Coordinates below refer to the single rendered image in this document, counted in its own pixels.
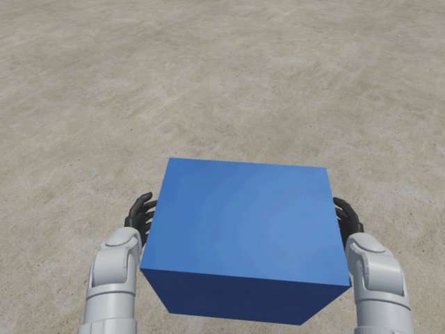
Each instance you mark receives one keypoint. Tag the robot right hand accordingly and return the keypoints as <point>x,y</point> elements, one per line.
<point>348,223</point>

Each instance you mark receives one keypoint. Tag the robot left forearm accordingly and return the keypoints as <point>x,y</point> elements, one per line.
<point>112,285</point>

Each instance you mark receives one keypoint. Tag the carton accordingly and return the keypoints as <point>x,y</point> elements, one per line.
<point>246,241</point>

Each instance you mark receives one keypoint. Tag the robot left hand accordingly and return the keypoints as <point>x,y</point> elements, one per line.
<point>138,217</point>

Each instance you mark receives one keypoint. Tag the robot right forearm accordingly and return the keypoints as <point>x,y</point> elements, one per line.
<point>381,297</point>

